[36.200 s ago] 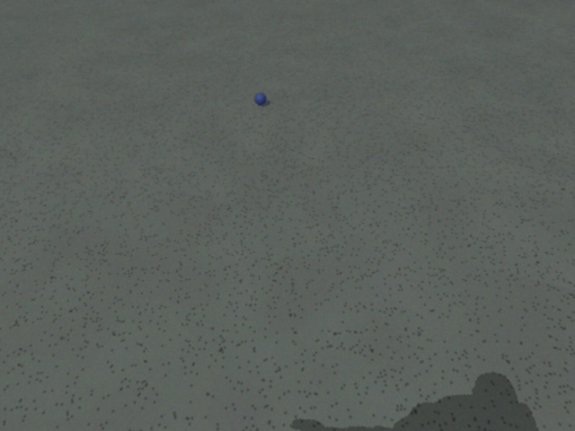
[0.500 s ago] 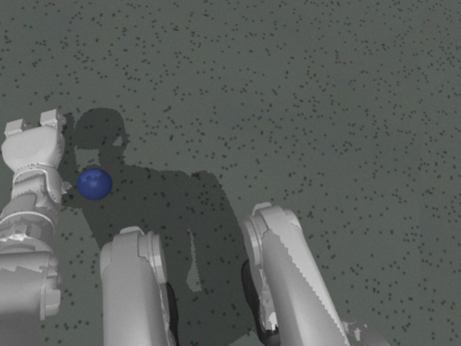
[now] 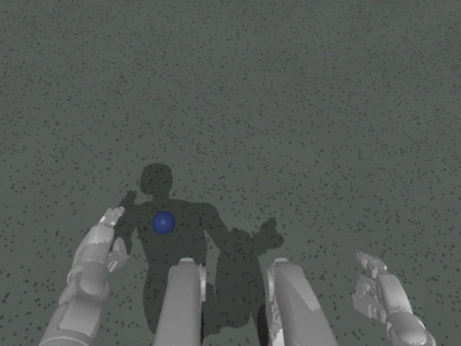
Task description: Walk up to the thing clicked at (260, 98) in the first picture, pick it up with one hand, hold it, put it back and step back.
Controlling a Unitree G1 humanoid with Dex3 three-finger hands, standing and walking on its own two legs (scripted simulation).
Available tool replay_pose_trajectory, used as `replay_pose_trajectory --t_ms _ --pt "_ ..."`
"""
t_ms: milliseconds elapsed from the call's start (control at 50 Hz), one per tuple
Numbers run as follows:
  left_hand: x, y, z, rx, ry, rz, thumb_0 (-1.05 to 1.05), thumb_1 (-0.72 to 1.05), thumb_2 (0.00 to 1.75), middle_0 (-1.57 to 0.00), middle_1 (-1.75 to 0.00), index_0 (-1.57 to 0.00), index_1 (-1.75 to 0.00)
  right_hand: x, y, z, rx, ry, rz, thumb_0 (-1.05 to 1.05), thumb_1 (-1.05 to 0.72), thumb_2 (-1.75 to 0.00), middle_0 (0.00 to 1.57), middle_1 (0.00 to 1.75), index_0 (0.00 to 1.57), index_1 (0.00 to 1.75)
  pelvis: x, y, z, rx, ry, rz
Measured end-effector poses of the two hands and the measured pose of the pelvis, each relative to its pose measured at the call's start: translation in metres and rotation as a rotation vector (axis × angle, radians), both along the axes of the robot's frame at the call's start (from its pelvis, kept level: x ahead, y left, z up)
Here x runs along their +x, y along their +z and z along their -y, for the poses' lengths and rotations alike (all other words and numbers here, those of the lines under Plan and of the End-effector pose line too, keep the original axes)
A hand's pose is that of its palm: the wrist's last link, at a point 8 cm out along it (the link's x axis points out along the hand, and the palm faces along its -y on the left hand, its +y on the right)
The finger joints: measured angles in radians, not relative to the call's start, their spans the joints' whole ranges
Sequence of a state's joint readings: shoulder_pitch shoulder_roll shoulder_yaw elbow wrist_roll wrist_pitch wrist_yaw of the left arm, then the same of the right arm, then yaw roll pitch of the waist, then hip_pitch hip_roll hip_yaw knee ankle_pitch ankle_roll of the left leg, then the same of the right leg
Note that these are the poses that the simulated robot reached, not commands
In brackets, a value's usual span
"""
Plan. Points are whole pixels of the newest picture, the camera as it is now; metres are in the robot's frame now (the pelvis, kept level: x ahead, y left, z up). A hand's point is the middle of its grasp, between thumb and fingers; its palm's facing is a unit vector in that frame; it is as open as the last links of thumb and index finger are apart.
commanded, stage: home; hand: left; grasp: from above
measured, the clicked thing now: (163, 222) +0.48 +0.22 -0.50
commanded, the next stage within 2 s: none
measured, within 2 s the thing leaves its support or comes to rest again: neither
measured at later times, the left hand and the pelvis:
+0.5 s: hand (97, 260) +0.24 +0.18 +0.11, palm faces +0.10 -0.97 -0.21, open 7.4 cm; pelvis +0.07 +0.00 +0.16, yaw +2 degrees
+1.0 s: hand (86, 276) +0.22 +0.18 +0.13, palm faces +0.09 -0.98 -0.20, open 7.4 cm; pelvis +0.07 +0.00 +0.18, yaw +3 degrees
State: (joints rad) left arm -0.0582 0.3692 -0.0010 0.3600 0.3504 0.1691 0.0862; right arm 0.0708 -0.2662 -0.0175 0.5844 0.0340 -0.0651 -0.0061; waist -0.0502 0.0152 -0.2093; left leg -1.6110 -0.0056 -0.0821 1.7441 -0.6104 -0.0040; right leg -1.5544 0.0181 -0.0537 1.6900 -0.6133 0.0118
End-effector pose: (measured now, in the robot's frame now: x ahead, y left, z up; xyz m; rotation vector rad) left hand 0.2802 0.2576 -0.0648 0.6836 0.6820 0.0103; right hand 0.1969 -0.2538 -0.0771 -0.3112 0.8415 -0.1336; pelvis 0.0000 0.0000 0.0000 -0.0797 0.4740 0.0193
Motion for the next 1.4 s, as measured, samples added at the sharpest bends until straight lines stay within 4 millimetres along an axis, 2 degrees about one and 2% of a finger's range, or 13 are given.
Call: replay_pose_trajectory --t_ms 120,240,420,500,560,660,860,1080,1260,1400 --pt "-0.026 0.051 0.012 -0.166 0.123 -0.033 0.01 0.89 0.9 -0.21 -0.31 -0.21 -0.3 0.019 0.052 -0.022 0.047 0.012 0.095 0.01 -0.9 -0.9 0.2 0.3 0.2 0.3 0.013 0.046 0.002 0.013 0.011 0.058" --pt "-0.037 0.102 0.022 -0.272 0.229 -0.056 0.01 0.9 0.9 -0.21 -0.31 -0.2 -0.3 0.018 0.094 -0.032 0.077 -0.019 0.115 0.01 -0.9 -0.9 0.2 0.3 0.21 0.3 0.031 0.09 0.004 0.023 0.02 0.117" --pt "-0.05 0.174 0.028 -0.393 0.351 -0.064 0.01 0.9 0.9 -0.21 -0.31 -0.2 -0.3 0.003 0.148 -0.022 0.043 -0.099 0.122 0.02 -0.9 -0.9 0.2 0.3 0.21 0.3 0.059 0.146 0.004 0.033 0.027 0.212" --pt "-0.058 0.201 0.029 -0.413 0.36 -0.052 0.01 0.9 0.9 -0.21 -0.31 -0.2 -0.3 0.005 0.17 -0.015 0.018 -0.123 0.158 0.02 -0.9 -0.9 0.2 0.3 0.21 0.3 0.069 0.163 0.003 0.037 0.028 0.247" --pt "-0.062 0.215 0.028 -0.412 0.355 -0.042 0.01 0.9 0.9 -0.2 -0.31 -0.2 -0.3 0.01 0.183 -0.011 0.005 -0.125 0.196 0.02 -0.9 -0.9 0.2 0.3 0.21 0.3 0.074 0.17 0.003 0.039 0.031 0.267" --pt "-0.07 0.224 0.027 -0.415 0.353 -0.041 0.01 0.91 0.9 -0.2 -0.31 -0.2 -0.3 0.025 0.197 -0.01 -0.002 -0.103 0.26 0.02 -0.9 -0.9 0.2 0.3 0.2 0.3 0.077 0.176 0.003 0.044 0.035 0.292" --pt "-0.075 0.219 0.028 -0.433 0.357 -0.053 0.01 0.91 0.9 -0.2 -0.31 -0.2 -0.3 0.046 0.208 -0.019 0.002 -0.032 0.329 0.02 -0.9 -0.9 0.2 0.3 0.21 0.3 0.074 0.177 0.005 0.048 0.043 0.311" --pt "-0.076 0.22 0.026 -0.421 0.35 -0.055 0.01 0.91 0.9 -0.2 -0.31 -0.2 -0.3 0.037 0.2 -0.024 0.012 -0.032 0.294 0.02 -0.9 -0.9 0.2 0.3 0.21 0.3 0.072 0.176 0.003 0.047 0.04 0.313" --pt "-0.073 0.22 0.027 -0.421 0.346 -0.054 0.01 0.91 0.9 -0.2 -0.31 -0.2 -0.3 0.027 0.193 -0.021 0.01 -0.054 0.263 0.02 -0.9 -0.9 0.2 0.3 0.21 0.3 0.073 0.176 0.003 0.048 0.036 0.31" --pt "-0.071 0.22 0.029 -0.425 0.341 -0.051 0.01 0.91 0.9 -0.2 -0.31 -0.2 -0.3 0.027 0.194 -0.017 0.0 -0.061 0.267 0.02 -0.9 -0.9 0.2 0.3 0.21 0.3 0.073 0.176 0.004 0.048 0.034 0.309"
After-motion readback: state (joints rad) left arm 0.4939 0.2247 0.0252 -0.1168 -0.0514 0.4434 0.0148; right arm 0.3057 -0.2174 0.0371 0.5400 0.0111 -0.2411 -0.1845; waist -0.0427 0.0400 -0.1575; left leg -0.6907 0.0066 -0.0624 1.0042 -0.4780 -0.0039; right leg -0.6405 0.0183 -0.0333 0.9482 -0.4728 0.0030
